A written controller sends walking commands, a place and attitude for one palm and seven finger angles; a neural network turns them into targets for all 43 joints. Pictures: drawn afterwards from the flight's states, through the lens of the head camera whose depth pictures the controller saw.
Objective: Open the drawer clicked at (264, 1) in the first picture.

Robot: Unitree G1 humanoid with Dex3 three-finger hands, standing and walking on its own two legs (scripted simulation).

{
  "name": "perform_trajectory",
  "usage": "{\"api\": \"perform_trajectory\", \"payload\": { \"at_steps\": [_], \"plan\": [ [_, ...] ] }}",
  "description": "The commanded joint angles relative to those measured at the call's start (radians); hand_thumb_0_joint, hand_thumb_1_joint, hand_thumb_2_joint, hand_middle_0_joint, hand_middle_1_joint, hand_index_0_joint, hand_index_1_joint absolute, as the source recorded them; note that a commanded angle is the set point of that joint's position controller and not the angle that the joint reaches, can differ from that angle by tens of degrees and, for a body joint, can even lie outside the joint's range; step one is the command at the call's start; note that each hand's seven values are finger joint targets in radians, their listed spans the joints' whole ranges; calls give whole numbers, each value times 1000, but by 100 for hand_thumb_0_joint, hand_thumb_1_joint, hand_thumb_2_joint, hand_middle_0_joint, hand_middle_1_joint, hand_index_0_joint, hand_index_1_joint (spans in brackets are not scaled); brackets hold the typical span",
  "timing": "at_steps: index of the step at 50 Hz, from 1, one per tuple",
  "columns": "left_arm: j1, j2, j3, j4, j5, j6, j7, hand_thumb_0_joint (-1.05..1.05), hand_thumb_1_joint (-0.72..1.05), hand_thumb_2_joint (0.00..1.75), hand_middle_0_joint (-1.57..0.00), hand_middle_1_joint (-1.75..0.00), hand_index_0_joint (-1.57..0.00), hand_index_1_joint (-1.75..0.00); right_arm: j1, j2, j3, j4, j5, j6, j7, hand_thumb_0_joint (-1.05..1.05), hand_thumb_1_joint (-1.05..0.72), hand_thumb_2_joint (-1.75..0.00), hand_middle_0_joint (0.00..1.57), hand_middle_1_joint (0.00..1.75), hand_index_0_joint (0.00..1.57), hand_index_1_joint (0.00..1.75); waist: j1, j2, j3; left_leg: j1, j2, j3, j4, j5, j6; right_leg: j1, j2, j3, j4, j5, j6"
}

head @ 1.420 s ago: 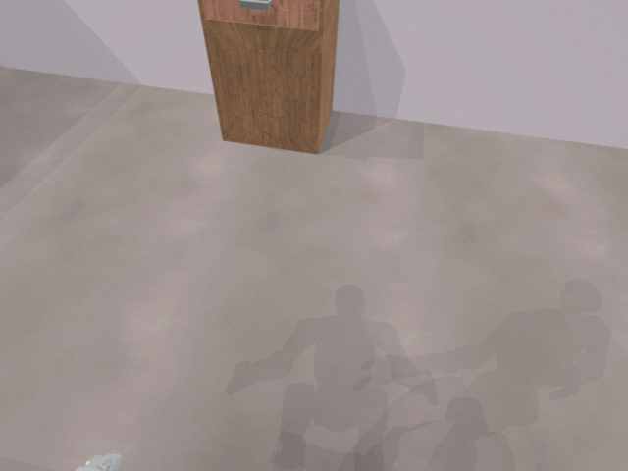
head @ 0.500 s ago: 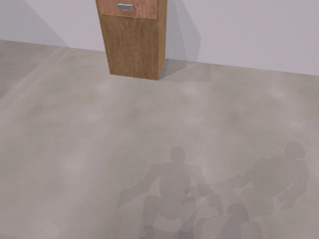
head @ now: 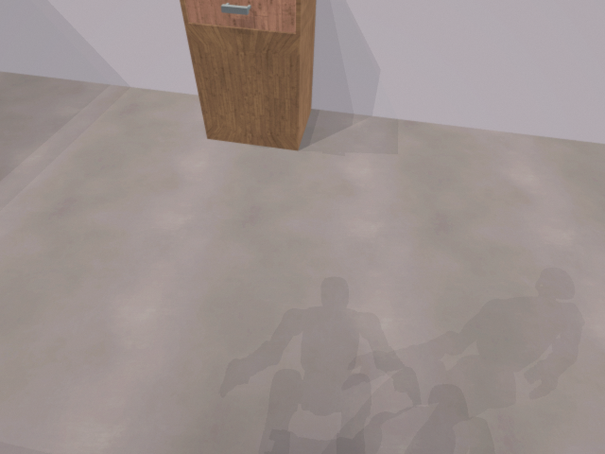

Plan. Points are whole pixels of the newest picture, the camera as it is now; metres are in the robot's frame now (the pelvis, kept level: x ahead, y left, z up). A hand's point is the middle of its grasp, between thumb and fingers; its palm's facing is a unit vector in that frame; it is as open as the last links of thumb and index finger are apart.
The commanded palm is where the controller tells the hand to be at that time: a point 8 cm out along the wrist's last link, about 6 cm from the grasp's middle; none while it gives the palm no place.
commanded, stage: look at it before walking up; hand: left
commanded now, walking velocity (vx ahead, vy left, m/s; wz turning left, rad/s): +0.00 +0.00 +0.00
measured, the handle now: (236, 7) +1.77 +0.37 -0.06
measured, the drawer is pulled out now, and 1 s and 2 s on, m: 0.00 0.00 0.00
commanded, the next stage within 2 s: walk to a spot facing it in 0.12 s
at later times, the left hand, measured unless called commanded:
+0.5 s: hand out of the picture +0.03 +0.22 -0.18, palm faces +0.09 -0.97 -0.22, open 7.4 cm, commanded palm none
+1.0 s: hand (185, 344) +0.33 +0.24 -0.18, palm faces +0.14 -0.98 -0.16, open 7.4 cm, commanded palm none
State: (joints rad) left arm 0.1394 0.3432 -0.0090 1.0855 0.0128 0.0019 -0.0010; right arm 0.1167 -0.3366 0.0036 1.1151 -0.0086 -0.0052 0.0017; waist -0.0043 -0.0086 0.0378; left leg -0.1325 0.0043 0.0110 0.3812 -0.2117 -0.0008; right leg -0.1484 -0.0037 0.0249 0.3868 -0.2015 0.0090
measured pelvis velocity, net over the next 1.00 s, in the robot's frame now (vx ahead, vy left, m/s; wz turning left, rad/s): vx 0.23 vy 0.05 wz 0.21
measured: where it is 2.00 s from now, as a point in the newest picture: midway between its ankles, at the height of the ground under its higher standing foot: (258, 336)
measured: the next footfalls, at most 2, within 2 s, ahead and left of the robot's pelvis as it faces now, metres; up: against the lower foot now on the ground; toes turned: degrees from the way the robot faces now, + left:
right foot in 1.00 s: +0.41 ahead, -0.04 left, +0.00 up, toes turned +5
left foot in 1.40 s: +0.51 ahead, +0.26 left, +0.00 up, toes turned +27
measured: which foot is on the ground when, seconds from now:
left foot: down 0.00-1.00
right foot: down 0.00-0.56, up 0.58-0.98, down 1.00-1.00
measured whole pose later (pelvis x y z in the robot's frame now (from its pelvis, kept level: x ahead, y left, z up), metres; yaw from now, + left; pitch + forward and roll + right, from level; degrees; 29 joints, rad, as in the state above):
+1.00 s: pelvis +0.23 +0.05 -0.02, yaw +12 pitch +0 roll +0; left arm 0.08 0.17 0.04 0.98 0.02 -0.04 -0.02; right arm 0.51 -0.09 -0.03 1.18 -0.02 -0.06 -0.02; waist -0.07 0.00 0.08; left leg 0.10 -0.01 -0.01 0.42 -0.49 0.03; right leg -0.45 -0.06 -0.12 0.59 -0.19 -0.01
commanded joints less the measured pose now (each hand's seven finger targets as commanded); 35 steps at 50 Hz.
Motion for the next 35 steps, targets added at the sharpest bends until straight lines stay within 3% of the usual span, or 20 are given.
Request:
{"api": "perform_trajectory", "payload": {
  "at_steps": [1, 11, 13, 16, 18, 19, 20, 21, 22, 23, 24, 25, 26, 27, 28, 29, 30, 31, 33, 35],
  "plan": [
    [-40, 203, 41, -61, -2, -28, 13, 0, 90, 90, -20, -30, -20, -30, -53, -211, -42, -63, 2, -28, -13, 0, -90, -90, 20, 30, 20, 30, 4, 9, -65, 18, 119, -99, -72, 123, 30, -7, -113, 93, -62, 121, -38],
    [-40, 202, 41, -58, 0, -25, 12, 0, 90, 90, -20, -30, -20, -30, -51, -213, -41, -61, 2, -28, -13, 0, -90, -90, 20, 30, 20, 30, 5, 10, -45, 7, 120, -106, -93, 89, 30, -11, -107, 87, -71, 77, -33],
    [33, 81, 17, -29, 1, -5, 17, 0, 90, 90, -20, -30, -20, -30, 12, -86, -11, -36, -7, -7, -5, 0, -90, -90, 20, 30, 20, 30, 7, 4, -48, -21, 102, -97, -77, -49, 17, -10, -103, 70, -63, -96, -12],
    [89, 96, 30, -38, 10, 7, 5, 0, 90, 90, -20, -30, -20, -30, 50, -82, -18, -51, -16, 10, 1, 0, -90, -90, 20, 30, 20, 30, 19, -34, 40, -161, 67, -106, -35, -331, 30, -63, -109, 104, -81, -383, -29],
    [135, 110, 44, -46, 12, 4, 1, 0, 90, 90, -20, -30, -20, -30, 61, -65, -20, -72, -17, 8, 3, 0, -90, -90, 20, 30, 20, 30, 34, -87, 80, -271, 26, -80, 75, -333, 31, -35, -159, 164, -111, -453, -65],
    [175, 125, 54, -48, 11, 0, 3, 0, 90, 90, -20, -30, -20, -30, 66, -50, -22, -88, -15, 7, 2, 0, -90, -90, 20, 30, 20, 30, 44, -143, 68, -321, 5, -34, 182, -283, 26, 15, -216, 225, -151, -484, -97],
    [201, 139, 63, -48, 9, -9, 7, 0, 90, 90, -20, -30, -20, -30, 71, -36, -26, -101, -14, 1, 3, 0, -90, -90, 20, 30, 20, 30, 47, -184, 44, -343, 6, 6, 282, -235, 21, 49, -289, 289, -192, -482, -135],
    [215, 137, 70, -53, 8, -19, 10, 0, 90, 90, -20, -30, -20, -30, 61, -31, -31, -115, -12, -4, 6, 0, -90, -90, 20, 30, 20, 30, 51, -189, 50, -368, 29, 5, 345, -252, 20, 54, -330, 310, -207, -442, -166],
    [216, 127, 72, -55, 11, -29, 12, 0, 90, 90, -20, -30, -20, -30, 56, -26, -36, -124, -10, -10, 10, 0, -90, -90, 20, 30, 20, 30, 45, -165, 63, -378, 52, 9, 366, -263, 20, 48, -349, 295, -199, -374, -182],
    [206, 116, 74, -59, 14, -35, 12, 0, 90, 90, -20, -30, -20, -30, 71, -9, -37, -129, -7, -16, 14, 0, -90, -90, 20, 30, 20, 30, 31, -146, 64, -358, 62, 19, 340, -262, 21, 42, -346, 241, -172, -291, -182],
    [188, 106, 75, -65, 15, -37, 12, 0, 90, 90, -20, -30, -20, -30, 103, 5, -38, -122, -4, -20, 18, 0, -90, -90, 20, 30, 20, 30, 10, -123, 61, -284, 64, 36, 270, -245, 23, 4, -329, 170, -127, -238, -167],
    [160, 93, 76, -71, 13, -37, 11, 0, 90, 90, -20, -30, -20, -30, 176, 28, -37, -102, -4, -26, 18, 0, -90, -90, 20, 30, 20, 30, -27, -105, 44, -148, 49, 65, 161, -164, 22, -74, -290, 83, -63, -214, -132],
    [153, 61, 72, -75, 6, -31, 9, 0, 90, 90, -20, -30, -20, -30, 269, 19, -42, -71, -4, -31, 13, 0, -90, -90, 20, 30, 20, 30, -58, -11, 22, 29, 35, 46, 73, -125, 30, -189, -215, -9, 51, -227, -85],
    [145, -7, 61, -96, -1, -26, 1, 0, 90, 90, -20, -30, -20, -30, 389, -57, -65, -34, -16, -37, 2, 0, -90, -90, 20, 30, 20, 30, -103, 233, 22, 143, 201, -250, -70, -264, 97, -362, -86, -136, 345, -236, -19],
    [73, -47, 48, -147, 5, -33, 0, 0, 90, 90, -20, -30, -20, -30, 496, -111, -81, -11, -20, -40, -6, 0, -90, -90, 20, 30, 20, 30, -128, 351, 53, 188, 371, -539, -215, -262, 190, -550, -8, -160, 600, -399, 4],
    [24, -24, 53, -160, 15, -41, 7, 0, 90, 90, -20, -30, -20, -30, 499, -79, -73, -5, -13, -39, -14, 0, -90, -90, 20, 30, 20, 30, -117, 224, 85, 160, 401, -572, -209, -226, 238, -611, -64, -63, 725, -362, -14],
    [9, -41, 56, -150, 15, -46, 1, 0, 90, 90, -20, -30, -20, -30, 458, -44, -66, -17, -11, -43, -18, 0, -90, -90, 20, 30, 20, 30, -99, 110, 115, 133, 379, -519, -200, -174, 244, -634, -97, -39, 776, -281, -15],
    [20, -56, 57, -132, 16, -50, -7, 0, 90, 90, -20, -30, -20, -30, 424, -8, -57, -26, -9, -54, -22, 0, -90, -90, 20, 30, 20, 30, -78, 70, 116, 112, 338, -440, -199, -78, 224, -615, -119, -29, 773, -209, -9],
    [71, -84, 55, -103, 16, -47, -13, 0, 90, 90, -20, -30, -20, -30, 395, 32, -46, -22, -7, -74, -29, 0, -90, -90, 20, 30, 20, 30, -40, 87, 81, 106, 278, -305, -186, 133, 201, -551, -129, -49, 741, -134, 12],
    [93, -100, 54, -93, 15, -39, -15, 0, 90, 90, -20, -30, -20, -30, 396, 45, -48, -10, -1, -83, -33, 0, -90, -90, 20, 30, 20, 30, -22, 103, 47, 117, 237, -209, -177, 246, 193, -524, -126, -68, 704, -83, 27]
  ]
}}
